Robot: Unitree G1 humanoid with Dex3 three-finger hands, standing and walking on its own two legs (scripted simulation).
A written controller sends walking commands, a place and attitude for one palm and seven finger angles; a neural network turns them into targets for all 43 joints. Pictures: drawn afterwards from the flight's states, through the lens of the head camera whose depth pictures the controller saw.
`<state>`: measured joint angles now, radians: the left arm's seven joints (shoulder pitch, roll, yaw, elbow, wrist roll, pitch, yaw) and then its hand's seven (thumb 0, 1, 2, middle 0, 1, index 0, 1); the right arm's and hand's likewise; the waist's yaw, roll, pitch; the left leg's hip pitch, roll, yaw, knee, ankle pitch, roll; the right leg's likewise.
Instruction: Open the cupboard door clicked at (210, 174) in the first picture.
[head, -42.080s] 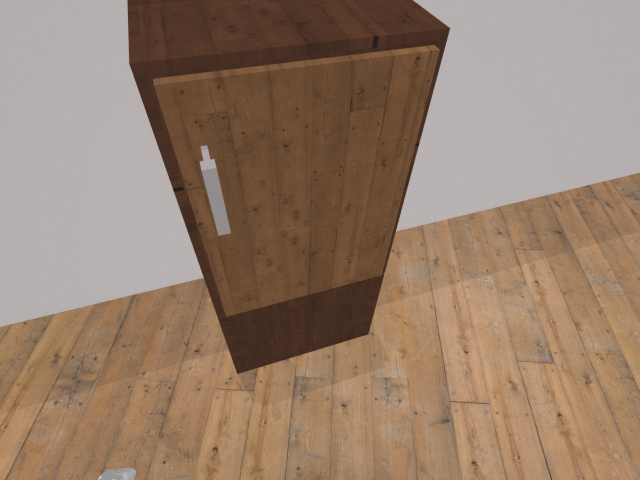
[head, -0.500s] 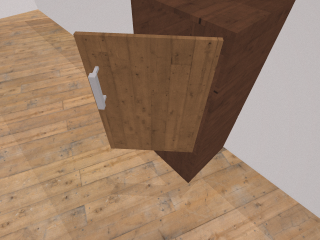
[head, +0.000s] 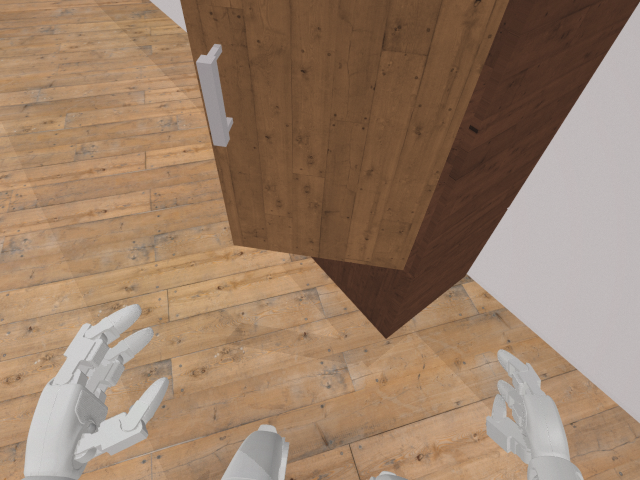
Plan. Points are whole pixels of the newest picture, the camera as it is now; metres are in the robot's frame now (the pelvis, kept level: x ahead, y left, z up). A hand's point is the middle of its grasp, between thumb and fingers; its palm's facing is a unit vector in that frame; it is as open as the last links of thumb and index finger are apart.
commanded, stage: raise the hand with hooked fingers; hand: left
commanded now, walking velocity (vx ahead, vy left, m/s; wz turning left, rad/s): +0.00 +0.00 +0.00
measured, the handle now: (218, 97) +0.60 +0.24 +0.13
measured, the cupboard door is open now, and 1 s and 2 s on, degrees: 44 44 44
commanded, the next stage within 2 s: move the hooked fingers beside the handle in 1.56 s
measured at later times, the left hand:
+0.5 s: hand (125, 314) +0.25 +0.25 +0.08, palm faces -0.03 -1.00 -0.05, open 12.3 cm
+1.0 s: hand (71, 240) +0.30 +0.30 +0.15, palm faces +0.03 -1.00 -0.05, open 14.0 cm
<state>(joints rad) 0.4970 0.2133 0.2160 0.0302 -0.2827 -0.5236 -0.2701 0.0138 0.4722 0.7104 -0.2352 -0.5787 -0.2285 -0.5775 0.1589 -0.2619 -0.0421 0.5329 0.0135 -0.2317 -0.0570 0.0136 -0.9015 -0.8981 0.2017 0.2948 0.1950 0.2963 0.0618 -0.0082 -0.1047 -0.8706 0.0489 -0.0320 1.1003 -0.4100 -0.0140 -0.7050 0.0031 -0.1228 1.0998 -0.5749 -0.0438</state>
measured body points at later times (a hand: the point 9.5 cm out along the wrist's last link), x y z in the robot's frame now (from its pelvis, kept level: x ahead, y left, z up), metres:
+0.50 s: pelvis +0.01 +0.03 +0.03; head +0.06 +0.03 +0.47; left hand +0.25 +0.31 +0.09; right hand +0.14 -0.24 -0.06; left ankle +0.08 +0.13 -0.66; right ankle -0.01 -0.09 -0.66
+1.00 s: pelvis +0.01 +0.04 +0.05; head +0.04 +0.05 +0.50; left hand +0.29 +0.36 +0.15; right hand +0.18 -0.20 -0.02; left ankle +0.08 +0.13 -0.66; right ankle -0.01 -0.09 -0.66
